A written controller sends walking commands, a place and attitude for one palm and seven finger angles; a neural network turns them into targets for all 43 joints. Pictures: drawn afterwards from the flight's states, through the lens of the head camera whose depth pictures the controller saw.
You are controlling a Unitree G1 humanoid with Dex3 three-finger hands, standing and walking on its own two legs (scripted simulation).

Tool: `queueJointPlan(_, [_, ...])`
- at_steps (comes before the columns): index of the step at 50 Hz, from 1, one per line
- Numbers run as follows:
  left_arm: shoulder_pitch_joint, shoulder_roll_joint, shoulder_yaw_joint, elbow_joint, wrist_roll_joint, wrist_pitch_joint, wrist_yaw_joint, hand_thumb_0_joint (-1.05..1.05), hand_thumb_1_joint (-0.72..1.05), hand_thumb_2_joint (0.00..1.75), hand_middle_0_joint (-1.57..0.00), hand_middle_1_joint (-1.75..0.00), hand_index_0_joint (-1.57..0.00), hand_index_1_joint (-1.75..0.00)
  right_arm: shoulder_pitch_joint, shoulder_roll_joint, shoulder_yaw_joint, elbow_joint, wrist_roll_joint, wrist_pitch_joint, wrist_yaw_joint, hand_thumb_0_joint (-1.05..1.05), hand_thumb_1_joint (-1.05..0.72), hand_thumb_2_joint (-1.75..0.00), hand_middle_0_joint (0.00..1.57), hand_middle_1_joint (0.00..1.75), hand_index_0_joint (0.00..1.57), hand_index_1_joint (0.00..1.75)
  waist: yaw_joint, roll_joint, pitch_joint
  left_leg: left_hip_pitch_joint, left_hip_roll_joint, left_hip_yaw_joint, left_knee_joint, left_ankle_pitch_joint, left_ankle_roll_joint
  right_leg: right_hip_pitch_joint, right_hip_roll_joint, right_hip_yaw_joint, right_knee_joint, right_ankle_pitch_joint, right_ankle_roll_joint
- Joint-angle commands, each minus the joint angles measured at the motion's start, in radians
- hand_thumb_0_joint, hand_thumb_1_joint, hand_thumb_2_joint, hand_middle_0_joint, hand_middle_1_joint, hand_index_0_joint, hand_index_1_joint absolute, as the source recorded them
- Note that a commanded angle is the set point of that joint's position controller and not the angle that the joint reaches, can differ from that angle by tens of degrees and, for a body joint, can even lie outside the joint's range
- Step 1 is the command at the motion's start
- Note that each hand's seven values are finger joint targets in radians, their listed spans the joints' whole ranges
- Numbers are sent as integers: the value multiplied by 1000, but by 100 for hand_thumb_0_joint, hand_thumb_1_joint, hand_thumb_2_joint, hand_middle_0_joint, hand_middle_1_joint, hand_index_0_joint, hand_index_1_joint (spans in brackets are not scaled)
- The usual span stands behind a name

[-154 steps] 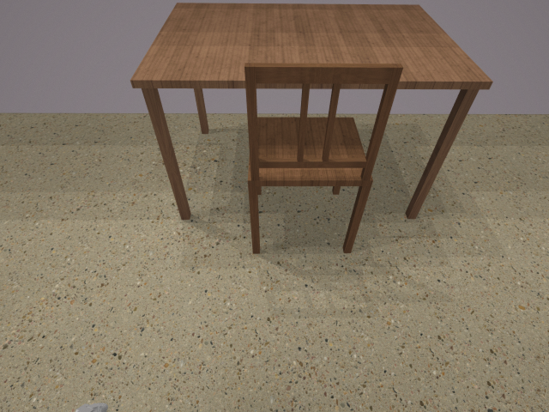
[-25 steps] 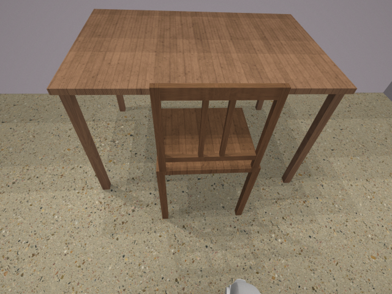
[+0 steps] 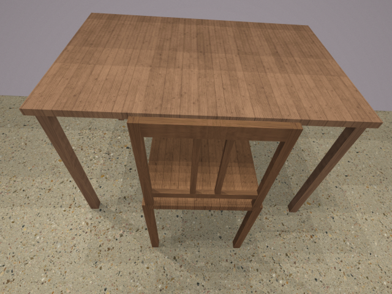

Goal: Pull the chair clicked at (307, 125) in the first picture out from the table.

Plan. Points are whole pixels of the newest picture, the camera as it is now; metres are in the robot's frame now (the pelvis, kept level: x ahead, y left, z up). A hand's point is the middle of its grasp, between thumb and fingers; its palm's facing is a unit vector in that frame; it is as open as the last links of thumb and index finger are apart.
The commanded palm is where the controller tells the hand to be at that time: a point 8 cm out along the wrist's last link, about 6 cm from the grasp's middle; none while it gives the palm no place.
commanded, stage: come to a stop and stand still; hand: left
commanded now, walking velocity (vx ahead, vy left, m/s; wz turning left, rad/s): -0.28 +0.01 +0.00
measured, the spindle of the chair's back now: (194, 167) +0.47 +0.03 -0.10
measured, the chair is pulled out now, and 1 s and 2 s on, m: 0.00 0.00 0.00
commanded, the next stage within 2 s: look again from close up in 1.84 s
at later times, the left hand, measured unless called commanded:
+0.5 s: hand out of the picture +0.00 +0.17 -0.16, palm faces +0.03 -0.95 -0.31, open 7.4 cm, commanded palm none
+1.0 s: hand out of the picture -0.02 +0.17 -0.17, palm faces +0.03 -0.98 -0.18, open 7.3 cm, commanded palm none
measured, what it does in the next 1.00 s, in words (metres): stands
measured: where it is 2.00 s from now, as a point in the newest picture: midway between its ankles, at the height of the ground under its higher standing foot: outside the picture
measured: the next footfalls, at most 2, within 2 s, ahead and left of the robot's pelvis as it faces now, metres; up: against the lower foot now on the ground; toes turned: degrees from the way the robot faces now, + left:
none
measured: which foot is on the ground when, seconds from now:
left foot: down 0.00-1.00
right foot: down 0.00-1.00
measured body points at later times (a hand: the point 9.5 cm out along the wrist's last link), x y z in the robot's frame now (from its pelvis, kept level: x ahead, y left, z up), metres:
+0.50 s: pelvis -0.01 -0.03 +0.00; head +0.00 -0.05 +0.44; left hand +0.00 +0.22 -0.14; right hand +0.06 -0.26 -0.16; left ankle +0.04 +0.09 -0.73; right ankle -0.02 -0.10 -0.73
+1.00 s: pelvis -0.03 -0.01 +0.00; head -0.03 +0.01 +0.45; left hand -0.02 +0.22 -0.16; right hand -0.06 -0.23 -0.15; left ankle +0.01 +0.08 -0.73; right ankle -0.02 -0.10 -0.73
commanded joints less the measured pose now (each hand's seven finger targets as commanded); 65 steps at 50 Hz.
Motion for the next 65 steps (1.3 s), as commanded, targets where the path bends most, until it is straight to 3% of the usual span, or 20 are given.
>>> queueJointPlan(1, [91,24,-11,-21,-20,1,10,0,90,90,-20,-30,-20,-30,132,-87,17,8,7,-18,-15,0,-90,-90,20,30,20,30,14,113,-66,258,190,-185,-211,718,79,-42,-125,111,-15,135,44])
queueJointPlan(2, [104,17,-15,-14,-17,9,19,0,90,90,-20,-30,-20,-30,90,-107,14,-2,6,-4,-19,0,-90,-90,20,30,20,30,23,104,-28,206,201,-169,-206,714,104,-12,-116,117,-33,41,49])
queueJointPlan(4, [106,53,-14,8,-15,22,24,0,90,90,-20,-30,-20,-30,31,-84,22,-8,16,2,-33,0,-90,-90,20,30,20,30,26,176,-4,221,162,-162,-232,785,97,6,-132,125,-27,127,59])
queueJointPlan(8, [119,78,-1,-1,-11,34,25,0,90,90,-20,-30,-20,-30,24,-115,-1,-26,16,24,-39,0,-90,-90,20,30,20,30,11,100,-34,320,164,-146,-203,844,96,-38,-139,136,15,163,54])
queueJointPlan(11, [100,78,10,-32,-4,48,22,0,90,90,-20,-30,-20,-30,14,-137,-22,-42,13,36,-40,0,-90,-90,20,30,20,30,5,84,-57,332,209,-171,-214,843,137,-82,-116,133,118,-7,57])
queueJointPlan(15, [126,53,18,-61,4,68,21,0,90,90,-20,-30,-20,-30,-34,-152,-38,-71,2,50,-34,0,-90,-90,20,30,20,30,23,76,-87,252,237,-166,-218,646,176,-89,-101,152,212,-122,59])
queueJointPlan(17, [149,58,15,-57,7,60,21,0,90,90,-20,-30,-20,-30,-73,-134,-32,-79,5,51,-24,0,-90,-90,20,30,20,30,48,23,-83,163,172,-127,-178,413,126,-14,-115,176,69,37,55])
queueJointPlan(18, [142,86,17,-65,14,54,22,0,90,90,-20,-30,-20,-30,-74,-108,-32,-87,9,55,-18,0,-90,-90,20,30,20,30,41,-89,-72,127,90,-85,-113,219,69,-19,-161,264,-46,198,40])
queueJointPlan(19, [92,128,18,-78,18,49,20,0,90,90,-20,-30,-20,-30,-57,-64,-28,-90,16,61,-11,0,-90,-90,20,30,20,30,11,-221,-40,98,-17,-8,-45,10,14,-47,-273,370,-112,284,-6])
queueJointPlan(20, [54,110,3,-129,20,34,52,0,90,90,-20,-30,-20,-30,-38,-127,-26,-137,15,38,2,0,-90,-90,20,30,20,30,-26,-122,-32,117,-19,13,-9,-32,-15,-38,-269,385,-48,550,-13])
queueJointPlan(21, [28,171,28,-159,12,21,62,0,90,90,-20,-30,-20,-30,-25,-98,-19,-146,9,41,3,0,-90,-90,20,30,20,30,-40,-156,-61,74,-32,10,-41,-38,-12,40,-288,329,-7,651,-33])
queueJointPlan(23, [47,141,10,-182,0,7,49,0,90,90,-20,-30,-20,-30,-16,-62,-11,-142,7,42,13,0,-90,-90,20,30,20,30,-13,-281,-65,69,-47,-10,-14,-58,14,16,-266,305,-17,528,-40])
queueJointPlan(25, [54,148,12,-202,3,7,42,0,90,90,-20,-30,-20,-30,-24,-61,-12,-153,7,52,17,0,-90,-90,20,30,20,30,0,-241,-1,40,-56,-18,51,-127,16,-42,-275,326,-71,407,-57])
queueJointPlan(27, [29,162,11,-221,3,11,37,0,90,90,-20,-30,-20,-30,-9,-55,-5,-146,4,62,22,0,-90,-90,20,30,20,30,-11,-145,63,61,-52,-16,62,-123,10,-136,-281,335,-139,142,-76])
queueJointPlan(31, [-1,179,13,-244,3,17,31,0,90,90,-20,-30,-20,-30,58,-70,0,-122,2,61,25,0,-90,-90,20,30,20,30,-30,-96,147,116,-39,-18,-14,-87,9,-259,-258,334,-220,-246,-71])
queueJointPlan(35, [7,163,8,-232,-5,24,21,0,90,90,-20,-30,-20,-30,96,-88,11,-94,-6,48,24,0,-90,-90,20,30,20,30,-19,56,135,91,-20,-82,-156,-127,28,-234,-189,286,-169,-301,-26])
queueJointPlan(37, [31,154,7,-223,-5,26,17,0,90,90,-20,-30,-20,-30,88,-94,15,-95,-9,45,21,0,-90,-90,20,30,20,30,-3,89,148,1,-3,-124,-220,-209,36,-173,-157,264,-152,-291,-10])
queueJointPlan(43, [41,132,5,-198,-7,19,11,0,90,90,-20,-30,-20,-30,148,-97,19,-79,-9,33,15,0,-90,-90,20,30,20,30,-9,-23,59,3,-5,-118,-223,-193,32,-106,-172,267,-159,-274,-13])
queueJointPlan(52, [93,79,-17,-135,-9,13,10,0,90,90,-20,-30,-20,-30,160,-86,29,-40,0,18,10,0,-90,-90,20,30,20,30,1,11,78,-10,33,-174,-329,-220,48,-76,-133,205,-105,-130,9])
queueJointPlan(65, [139,44,-41,-36,-10,-4,22,0,90,90,-20,-30,-20,-30,138,-84,41,21,15,-12,-2,0,-90,-90,20,30,20,30,-3,-27,-4,192,41,-125,-279,196,59,-14,-155,183,-74,171,30])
